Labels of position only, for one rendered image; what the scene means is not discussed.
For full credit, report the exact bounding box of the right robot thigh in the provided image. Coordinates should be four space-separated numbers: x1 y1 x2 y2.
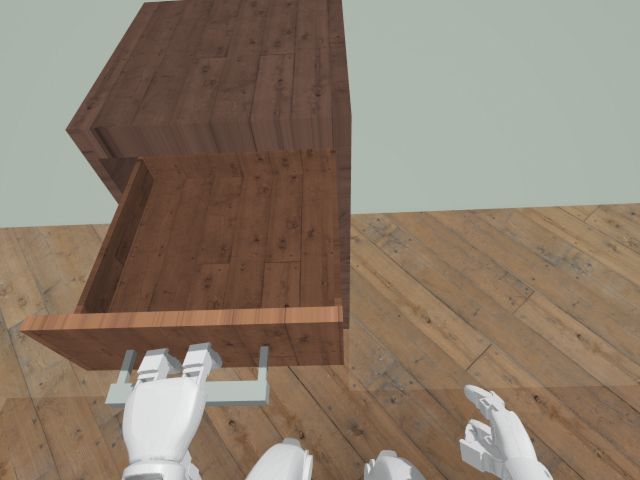
364 456 426 480

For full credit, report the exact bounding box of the robot right forearm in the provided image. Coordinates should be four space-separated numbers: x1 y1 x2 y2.
501 457 553 480

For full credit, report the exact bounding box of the robot left hand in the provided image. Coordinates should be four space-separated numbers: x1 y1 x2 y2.
122 342 222 480

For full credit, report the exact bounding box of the cabinet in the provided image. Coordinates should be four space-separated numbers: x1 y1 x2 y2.
66 0 352 329

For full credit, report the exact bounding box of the handle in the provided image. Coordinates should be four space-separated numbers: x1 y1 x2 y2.
105 346 270 408

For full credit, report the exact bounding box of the drawer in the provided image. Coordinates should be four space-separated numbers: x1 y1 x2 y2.
19 148 344 371

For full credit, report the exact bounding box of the left robot shin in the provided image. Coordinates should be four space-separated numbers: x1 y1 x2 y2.
282 438 301 447

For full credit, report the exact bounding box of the robot right hand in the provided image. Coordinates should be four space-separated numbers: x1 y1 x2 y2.
459 385 538 479

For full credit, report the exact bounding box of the robot left forearm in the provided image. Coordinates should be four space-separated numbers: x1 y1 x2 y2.
122 460 186 480

